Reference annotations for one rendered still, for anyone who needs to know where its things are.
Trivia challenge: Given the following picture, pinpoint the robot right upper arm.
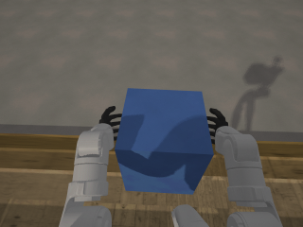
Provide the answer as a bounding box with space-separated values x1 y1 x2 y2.
226 211 281 227

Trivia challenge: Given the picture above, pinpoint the robot right thigh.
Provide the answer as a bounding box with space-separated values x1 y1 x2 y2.
171 204 209 227

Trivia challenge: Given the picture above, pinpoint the robot left forearm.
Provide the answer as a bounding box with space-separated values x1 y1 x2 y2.
59 123 115 227

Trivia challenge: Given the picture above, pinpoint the robot left hand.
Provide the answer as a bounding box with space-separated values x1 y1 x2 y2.
98 106 122 141

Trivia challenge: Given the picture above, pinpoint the robot left upper arm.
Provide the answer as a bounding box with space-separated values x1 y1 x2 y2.
60 205 112 227

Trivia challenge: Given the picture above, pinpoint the robot right forearm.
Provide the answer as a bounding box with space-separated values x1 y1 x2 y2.
215 126 283 227

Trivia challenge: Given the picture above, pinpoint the robot right hand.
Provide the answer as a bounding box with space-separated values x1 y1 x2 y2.
206 108 228 145

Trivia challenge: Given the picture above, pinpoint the carton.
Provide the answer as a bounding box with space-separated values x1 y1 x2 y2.
115 88 214 195

